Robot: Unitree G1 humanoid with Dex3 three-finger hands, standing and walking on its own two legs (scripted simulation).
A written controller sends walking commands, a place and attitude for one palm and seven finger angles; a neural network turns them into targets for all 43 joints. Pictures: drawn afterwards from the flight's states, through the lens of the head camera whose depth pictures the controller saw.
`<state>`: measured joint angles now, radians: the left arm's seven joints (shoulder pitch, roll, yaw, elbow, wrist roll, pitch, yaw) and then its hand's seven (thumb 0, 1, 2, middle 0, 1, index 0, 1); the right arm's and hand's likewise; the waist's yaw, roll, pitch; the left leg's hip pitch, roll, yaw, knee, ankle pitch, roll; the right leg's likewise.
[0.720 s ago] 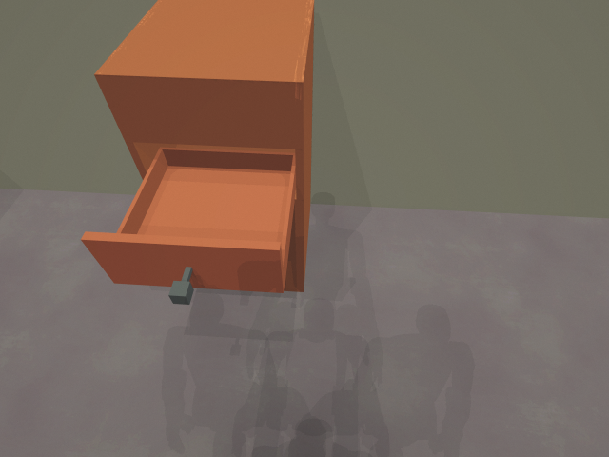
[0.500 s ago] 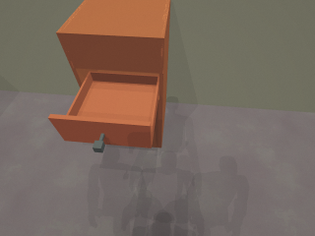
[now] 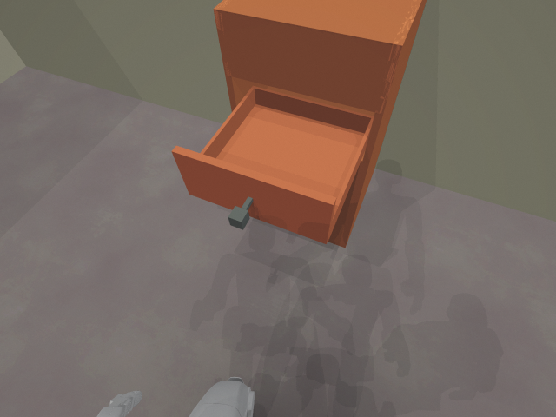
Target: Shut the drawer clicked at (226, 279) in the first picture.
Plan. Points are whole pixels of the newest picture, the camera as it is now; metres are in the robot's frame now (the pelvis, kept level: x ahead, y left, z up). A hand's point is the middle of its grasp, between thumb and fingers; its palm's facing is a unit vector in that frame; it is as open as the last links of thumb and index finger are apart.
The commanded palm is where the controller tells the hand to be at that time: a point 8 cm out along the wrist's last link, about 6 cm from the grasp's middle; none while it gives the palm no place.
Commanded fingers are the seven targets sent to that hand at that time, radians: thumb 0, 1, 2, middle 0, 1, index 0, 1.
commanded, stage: stand and wait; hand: left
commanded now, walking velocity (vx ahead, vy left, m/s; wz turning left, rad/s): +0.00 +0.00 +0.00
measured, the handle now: (242, 211) +0.53 +0.11 -0.17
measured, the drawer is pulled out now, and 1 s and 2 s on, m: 0.30 0.30 0.30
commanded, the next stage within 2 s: look at it before walking up in 0.74 s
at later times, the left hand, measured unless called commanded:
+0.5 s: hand out of the picture -0.01 +0.17 -0.17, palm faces +0.12 -0.97 -0.22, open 7.3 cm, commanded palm none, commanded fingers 0.00 0.90 0.90 -0.20 -0.30 -0.20 -0.30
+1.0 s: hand out of the picture +0.08 +0.20 -0.16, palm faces +0.03 -0.97 -0.26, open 7.3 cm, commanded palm none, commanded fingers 0.00 0.90 0.90 -0.20 -0.30 -0.20 -0.30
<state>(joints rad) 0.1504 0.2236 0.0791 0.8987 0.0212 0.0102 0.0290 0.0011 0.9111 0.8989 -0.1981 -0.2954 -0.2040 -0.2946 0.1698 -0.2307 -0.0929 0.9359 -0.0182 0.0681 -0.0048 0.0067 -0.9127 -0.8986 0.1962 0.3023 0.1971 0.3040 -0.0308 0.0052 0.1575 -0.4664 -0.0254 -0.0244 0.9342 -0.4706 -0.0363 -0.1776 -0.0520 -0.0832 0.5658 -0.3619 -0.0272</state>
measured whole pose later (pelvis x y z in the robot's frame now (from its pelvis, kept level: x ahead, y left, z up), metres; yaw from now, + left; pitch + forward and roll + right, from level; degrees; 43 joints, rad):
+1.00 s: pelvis +0.02 -0.01 +0.01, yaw +1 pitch -1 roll +0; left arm 0.14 0.22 0.04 1.09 0.00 -0.01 0.02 0.00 0.91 0.90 -0.20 -0.30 -0.20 -0.29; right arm 0.25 -0.19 -0.02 1.14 -0.02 0.00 -0.03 0.01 -0.91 -0.90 0.20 0.30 0.20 0.30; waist -0.03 0.01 0.09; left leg -0.15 0.06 0.02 0.37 -0.20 -0.05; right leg -0.07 0.01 -0.05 0.35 -0.27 -0.03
